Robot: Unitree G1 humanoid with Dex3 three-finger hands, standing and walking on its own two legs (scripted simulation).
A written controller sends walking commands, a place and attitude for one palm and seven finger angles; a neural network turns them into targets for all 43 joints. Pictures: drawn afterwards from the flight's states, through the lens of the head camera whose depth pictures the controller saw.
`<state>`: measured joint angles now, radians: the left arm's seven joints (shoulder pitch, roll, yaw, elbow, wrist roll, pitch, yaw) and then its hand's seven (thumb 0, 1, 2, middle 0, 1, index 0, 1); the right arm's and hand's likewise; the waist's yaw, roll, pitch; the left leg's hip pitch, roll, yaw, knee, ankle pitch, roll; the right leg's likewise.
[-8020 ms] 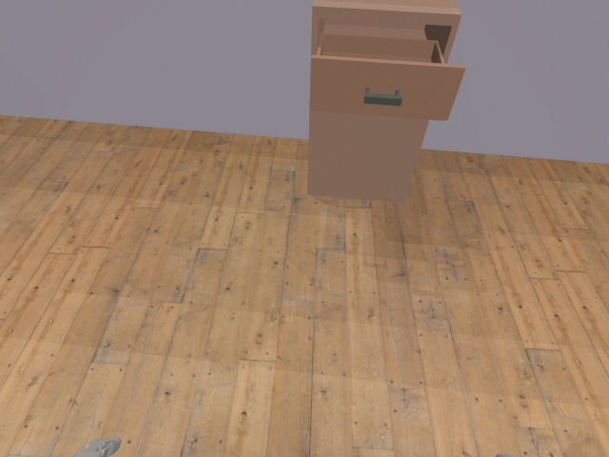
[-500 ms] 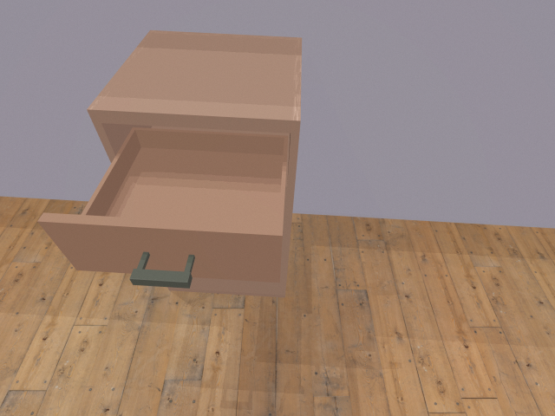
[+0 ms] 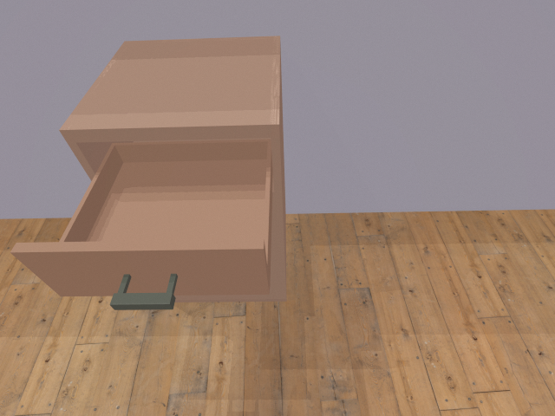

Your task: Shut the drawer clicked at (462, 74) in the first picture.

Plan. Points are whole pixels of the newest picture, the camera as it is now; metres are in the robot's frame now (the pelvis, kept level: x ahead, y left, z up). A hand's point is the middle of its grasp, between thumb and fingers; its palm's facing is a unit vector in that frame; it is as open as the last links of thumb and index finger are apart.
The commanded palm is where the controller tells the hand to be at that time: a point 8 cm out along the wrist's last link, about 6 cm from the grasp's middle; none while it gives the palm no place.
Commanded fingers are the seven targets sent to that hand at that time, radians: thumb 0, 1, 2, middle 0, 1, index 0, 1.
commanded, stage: look again from close up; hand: left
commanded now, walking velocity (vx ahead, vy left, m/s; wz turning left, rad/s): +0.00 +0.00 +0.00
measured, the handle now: (146, 290) +0.33 +0.26 -0.06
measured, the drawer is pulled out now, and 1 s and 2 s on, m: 0.29 0.29 0.29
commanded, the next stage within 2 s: raise the hand and make a fist in 0.22 s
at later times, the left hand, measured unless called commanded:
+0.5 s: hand (156, 390) +0.17 +0.18 -0.03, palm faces +0.23 -0.97 -0.09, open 7.1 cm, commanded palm +0.09 +0.23 -0.05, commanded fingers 0.00 0.90 0.90 -0.40 -0.52 -0.40 -0.52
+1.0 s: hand (149, 413) +0.14 +0.18 -0.02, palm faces -0.02 -1.00 -0.04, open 4.6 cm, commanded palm +0.10 +0.24 -0.02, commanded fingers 0.00 0.90 0.90 -0.90 -1.06 -0.90 -1.06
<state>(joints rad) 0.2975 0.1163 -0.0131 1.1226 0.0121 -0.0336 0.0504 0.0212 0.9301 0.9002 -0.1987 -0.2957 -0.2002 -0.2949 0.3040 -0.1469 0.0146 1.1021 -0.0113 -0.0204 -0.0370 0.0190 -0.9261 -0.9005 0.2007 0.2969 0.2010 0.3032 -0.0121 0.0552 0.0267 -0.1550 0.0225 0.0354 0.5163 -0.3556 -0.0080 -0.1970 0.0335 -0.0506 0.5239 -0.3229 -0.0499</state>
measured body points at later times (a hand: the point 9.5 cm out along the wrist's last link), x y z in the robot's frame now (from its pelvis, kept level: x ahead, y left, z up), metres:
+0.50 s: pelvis -0.02 +0.00 -0.01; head +0.00 -0.02 +0.44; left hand +0.15 +0.23 -0.02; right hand +0.08 -0.26 -0.13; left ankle -0.05 +0.12 -0.73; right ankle -0.03 -0.09 -0.73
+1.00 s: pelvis -0.09 +0.00 -0.08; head -0.04 +0.01 +0.37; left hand +0.13 +0.24 -0.02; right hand +0.11 -0.18 -0.15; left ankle -0.05 +0.12 -0.73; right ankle -0.03 -0.09 -0.73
